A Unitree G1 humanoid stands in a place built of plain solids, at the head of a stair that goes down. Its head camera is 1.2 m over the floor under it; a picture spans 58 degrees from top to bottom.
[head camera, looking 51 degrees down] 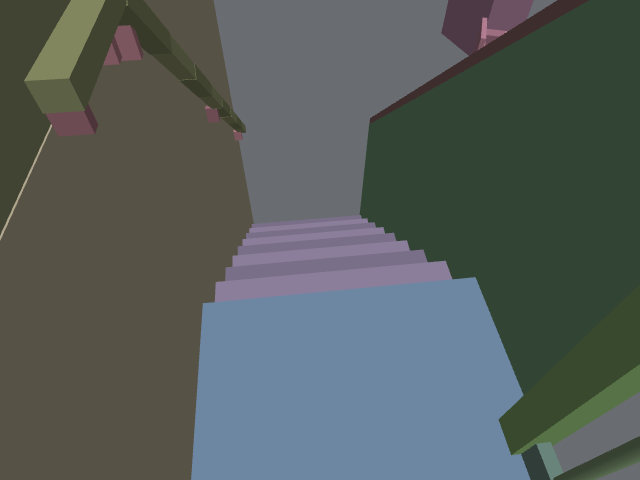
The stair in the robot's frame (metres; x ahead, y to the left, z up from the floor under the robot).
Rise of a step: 0.18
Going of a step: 0.20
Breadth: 0.90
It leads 6 degrees to the left of straight ahead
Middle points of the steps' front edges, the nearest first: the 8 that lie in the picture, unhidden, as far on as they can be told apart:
0.76 -0.07 0.00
0.96 -0.05 -0.18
1.16 -0.03 -0.36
1.36 -0.01 -0.54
1.56 0.02 -0.72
1.76 0.04 -0.90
1.96 0.06 -1.09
2.16 0.08 -1.27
